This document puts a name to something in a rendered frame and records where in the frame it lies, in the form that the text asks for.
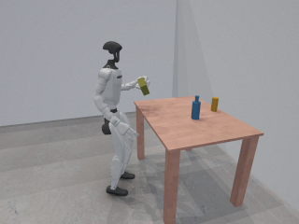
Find humanoid robot torso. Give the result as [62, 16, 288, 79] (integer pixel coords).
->
[102, 65, 122, 122]

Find right robot hand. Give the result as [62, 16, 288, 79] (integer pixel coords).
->
[116, 122, 139, 142]

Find table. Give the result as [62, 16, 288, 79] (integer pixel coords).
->
[134, 96, 264, 224]

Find left robot hand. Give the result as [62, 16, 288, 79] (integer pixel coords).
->
[135, 76, 150, 90]

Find robot left forearm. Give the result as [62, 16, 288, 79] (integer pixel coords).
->
[121, 81, 136, 91]

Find left robot shin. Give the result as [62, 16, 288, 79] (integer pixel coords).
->
[122, 148, 133, 175]

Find robot right forearm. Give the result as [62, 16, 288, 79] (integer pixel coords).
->
[93, 96, 121, 127]

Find sponge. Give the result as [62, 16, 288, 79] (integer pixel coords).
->
[137, 77, 150, 96]

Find robot right upper arm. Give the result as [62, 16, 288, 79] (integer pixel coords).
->
[93, 68, 112, 103]

